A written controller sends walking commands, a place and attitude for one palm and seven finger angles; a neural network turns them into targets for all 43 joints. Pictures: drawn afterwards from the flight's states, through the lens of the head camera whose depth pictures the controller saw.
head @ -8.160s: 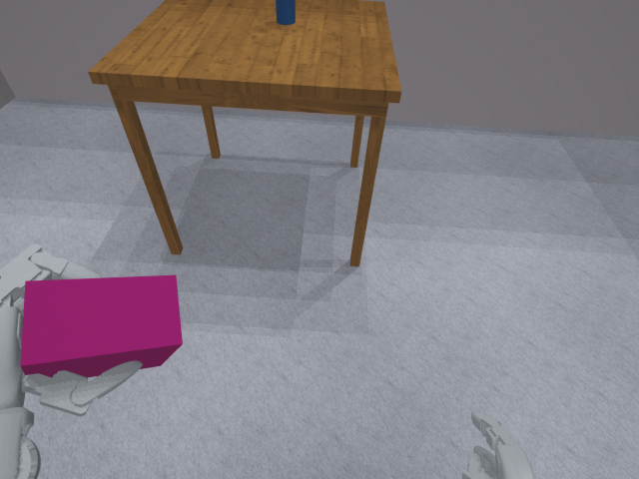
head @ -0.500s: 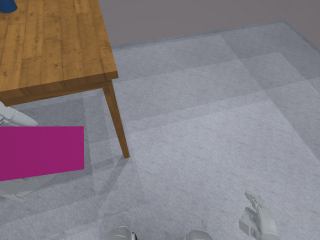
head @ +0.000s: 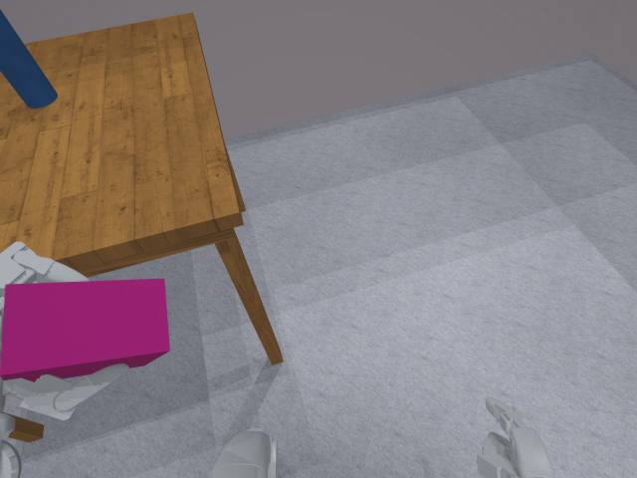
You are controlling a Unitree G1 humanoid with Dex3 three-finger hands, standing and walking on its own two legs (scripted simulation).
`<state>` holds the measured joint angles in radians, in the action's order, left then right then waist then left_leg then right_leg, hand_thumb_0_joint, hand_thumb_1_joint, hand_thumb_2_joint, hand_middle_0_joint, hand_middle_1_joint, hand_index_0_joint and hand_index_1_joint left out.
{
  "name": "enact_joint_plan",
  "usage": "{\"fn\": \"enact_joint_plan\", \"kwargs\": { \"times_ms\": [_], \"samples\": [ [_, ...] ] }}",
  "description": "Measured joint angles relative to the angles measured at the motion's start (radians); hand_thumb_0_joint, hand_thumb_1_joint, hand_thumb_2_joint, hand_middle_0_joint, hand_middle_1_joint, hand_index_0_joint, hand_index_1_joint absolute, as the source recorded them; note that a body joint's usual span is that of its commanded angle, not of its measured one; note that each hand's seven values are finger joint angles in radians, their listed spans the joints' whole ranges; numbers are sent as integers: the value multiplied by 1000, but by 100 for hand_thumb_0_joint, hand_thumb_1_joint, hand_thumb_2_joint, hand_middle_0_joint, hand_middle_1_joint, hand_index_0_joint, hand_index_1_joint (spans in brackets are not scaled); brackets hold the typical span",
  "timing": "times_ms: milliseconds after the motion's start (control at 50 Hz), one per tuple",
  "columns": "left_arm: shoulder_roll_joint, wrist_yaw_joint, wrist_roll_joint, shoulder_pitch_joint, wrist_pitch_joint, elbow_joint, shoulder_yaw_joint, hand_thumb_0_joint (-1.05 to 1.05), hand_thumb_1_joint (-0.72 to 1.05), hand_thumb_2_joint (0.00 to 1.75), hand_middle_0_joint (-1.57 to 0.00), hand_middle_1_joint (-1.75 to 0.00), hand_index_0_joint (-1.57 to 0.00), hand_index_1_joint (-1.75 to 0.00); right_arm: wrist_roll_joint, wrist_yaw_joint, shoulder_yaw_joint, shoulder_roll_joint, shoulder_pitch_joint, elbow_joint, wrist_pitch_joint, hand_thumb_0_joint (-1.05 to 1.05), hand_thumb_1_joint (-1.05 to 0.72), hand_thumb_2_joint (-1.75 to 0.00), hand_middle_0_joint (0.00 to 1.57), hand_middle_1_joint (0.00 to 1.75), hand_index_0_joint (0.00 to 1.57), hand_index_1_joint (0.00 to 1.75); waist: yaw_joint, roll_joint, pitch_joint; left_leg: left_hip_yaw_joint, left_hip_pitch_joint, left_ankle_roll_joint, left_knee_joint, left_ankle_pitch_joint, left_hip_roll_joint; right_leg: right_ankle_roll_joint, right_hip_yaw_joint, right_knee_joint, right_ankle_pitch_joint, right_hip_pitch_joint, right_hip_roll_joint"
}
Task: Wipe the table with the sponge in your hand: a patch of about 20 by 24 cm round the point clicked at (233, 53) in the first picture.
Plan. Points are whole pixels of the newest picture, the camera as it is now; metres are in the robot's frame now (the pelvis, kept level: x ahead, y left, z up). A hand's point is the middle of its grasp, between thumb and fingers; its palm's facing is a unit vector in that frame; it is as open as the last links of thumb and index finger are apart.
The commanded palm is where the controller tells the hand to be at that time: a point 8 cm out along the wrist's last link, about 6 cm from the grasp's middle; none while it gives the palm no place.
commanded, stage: take the last steps up to it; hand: left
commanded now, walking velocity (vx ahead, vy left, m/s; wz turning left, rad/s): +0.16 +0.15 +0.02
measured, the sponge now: (110, 329) +0.23 +0.20 +0.14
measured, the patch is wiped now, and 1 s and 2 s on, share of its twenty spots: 0.00 0.00 0.00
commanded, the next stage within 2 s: come to a stop and stand still in 0.06 s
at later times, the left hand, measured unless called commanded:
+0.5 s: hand out of the picture +0.25 +0.29 +0.19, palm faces +0.33 -0.87 -0.37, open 10.5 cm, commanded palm +0.19 +0.35 +0.17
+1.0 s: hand (44, 362) +0.19 +0.23 +0.17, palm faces +0.36 -0.82 -0.45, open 10.4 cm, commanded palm +0.13 +0.27 +0.17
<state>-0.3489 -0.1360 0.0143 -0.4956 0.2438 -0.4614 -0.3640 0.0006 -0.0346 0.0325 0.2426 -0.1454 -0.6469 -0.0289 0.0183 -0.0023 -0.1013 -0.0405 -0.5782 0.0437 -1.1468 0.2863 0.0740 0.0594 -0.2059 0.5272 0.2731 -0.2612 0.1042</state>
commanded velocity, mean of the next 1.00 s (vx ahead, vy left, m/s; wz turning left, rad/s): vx -0.01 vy -0.06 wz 0.00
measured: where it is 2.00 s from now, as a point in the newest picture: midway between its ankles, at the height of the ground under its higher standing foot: outside the picture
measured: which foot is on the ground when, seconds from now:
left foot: up 0.00-0.20, down 0.22-0.72, up 0.74-1.00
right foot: down 0.00-0.22, up 0.24-0.68, down 0.70-1.00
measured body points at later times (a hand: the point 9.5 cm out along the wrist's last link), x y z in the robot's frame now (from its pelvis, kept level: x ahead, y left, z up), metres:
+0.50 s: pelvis +0.03 +0.07 +0.00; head +0.06 +0.10 +0.45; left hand +0.22 +0.34 +0.21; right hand +0.20 -0.11 -0.08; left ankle +0.07 +0.18 -0.74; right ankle +0.00 -0.04 -0.69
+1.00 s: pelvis -0.03 +0.00 +0.00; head -0.02 -0.02 +0.45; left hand +0.17 +0.27 +0.19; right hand +0.10 -0.27 -0.10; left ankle -0.05 +0.12 -0.72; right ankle -0.02 -0.05 -0.74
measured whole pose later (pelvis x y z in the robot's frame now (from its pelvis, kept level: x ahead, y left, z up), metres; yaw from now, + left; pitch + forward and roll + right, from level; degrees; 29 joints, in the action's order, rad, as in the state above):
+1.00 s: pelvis -0.03 +0.00 +0.00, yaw -1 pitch +0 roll +1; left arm -0.39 -0.16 0.04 -0.50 0.18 -0.50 -0.36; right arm 0.01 -0.08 0.02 0.25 -0.23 -0.63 -0.04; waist 0.03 0.00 -0.02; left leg -0.06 -0.31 0.03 -0.72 0.39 0.03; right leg 0.11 -0.16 0.47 0.24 -0.25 -0.02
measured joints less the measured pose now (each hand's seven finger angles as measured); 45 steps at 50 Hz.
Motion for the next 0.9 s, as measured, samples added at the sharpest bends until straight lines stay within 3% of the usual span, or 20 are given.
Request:
{"fn": "enact_joint_plan", "kwargs": {
  "times_ms": [80,160,220,260,300,340,480,620,680,720,760,800,840,900],
  "samples": [
    [-29,-8,0,-29,9,-80,3,-2,-52,98,-68,-136,-71,-135,-3,-3,20,20,-5,35,-8,1,-90,-90,20,30,20,30,1,28,-18,-40,49,-7,259,-9,18,-20,5,-19,-4,14,22],
    [-58,-21,2,-54,13,-148,-25,-2,-52,98,-68,-136,-71,-135,-1,-8,34,22,-21,61,-9,1,-91,-90,20,30,20,30,-7,42,-12,-85,143,-16,457,-5,-1,-51,18,5,17,15,37],
    [-64,-32,7,-50,10,-165,-43,-1,-52,98,-68,-136,-71,-135,3,-18,33,20,-42,80,-7,1,-91,-90,20,30,20,30,-12,27,13,-107,259,-24,626,-88,-13,-83,26,73,62,4,33],
    [-78,-36,10,2,7,-139,-51,-1,-52,98,-68,-136,-71,-135,6,-29,35,-17,-37,75,-4,1,-91,-90,20,30,20,30,-13,54,12,-115,258,-47,591,-74,-29,-86,80,204,163,-37,36],
    [-79,-32,7,56,3,-92,-49,-2,-52,98,-68,-136,-71,-135,5,-25,14,-60,-31,66,-3,1,-91,-90,20,30,20,30,-16,70,11,-113,259,-64,572,-47,-30,-84,133,361,257,-90,-3],
    [-71,-29,6,83,-16,-70,-44,-2,-52,98,-68,-136,-71,-135,0,-10,-18,-97,-28,59,-12,1,-91,-90,20,30,20,30,-11,73,16,-101,267,-67,591,-53,-21,-87,139,449,240,-126,-39],
    [-40,-3,17,32,-46,-201,6,-2,-52,98,-68,-136,-71,-135,-19,42,-86,-162,-38,74,-59,1,-90,-90,21,30,20,30,-27,48,28,-99,289,-59,680,-108,20,-100,106,384,149,-131,-94],
    [-71,3,42,15,-69,-141,-21,-2,-52,98,-68,-136,-72,-135,-9,31,-85,-136,-24,79,-47,1,-90,-90,21,30,21,30,-29,-14,41,-100,275,-40,721,-158,51,-105,100,179,167,-42,-118],
    [-71,-3,44,12,-100,-90,-32,-2,-52,98,-68,-136,-72,-135,3,24,-76,-113,-24,89,-43,1,-90,-90,21,30,21,30,-29,-16,38,-111,253,-22,690,-159,53,-102,96,12,92,32,-107],
    [-48,-5,37,15,-113,-67,-17,-2,-52,98,-68,-136,-72,-135,10,21,-65,-87,-22,87,-40,1,-90,-90,21,30,21,30,-24,-36,25,-103,235,-12,644,-144,70,-50,82,-38,-8,53,-119],
    [-22,-4,34,13,-126,-61,18,-2,-52,98,-68,-136,-72,-135,15,12,-52,-59,-34,67,-33,1,-90,-90,21,30,20,30,-13,-49,29,-59,212,-10,570,-16,57,-4,68,-18,1,50,-126],
    [-8,-1,35,2,-126,-71,43,-2,-52,98,-68,-136,-72,-135,17,4,-42,-38,-52,40,-31,1,-90,-90,21,30,20,30,-15,-32,47,-19,181,-11,429,81,14,15,72,-9,15,40,-117],
    [-1,-1,35,-23,-112,-80,50,-2,-52,98,-68,-136,-72,-135,16,-8,-34,-20,-65,21,-25,1,-90,-90,21,30,20,30,-9,-17,65,-2,159,-5,299,97,-17,23,76,-19,9,34,-114],
    [-15,-5,32,-30,-90,-71,40,-2,-52,98,-68,-136,-72,-135,15,-29,-20,-4,-81,8,-15,1,-90,-90,20,30,20,30,5,-6,82,-6,172,0,252,101,-37,33,67,-42,-11,29,-116]
  ]
}}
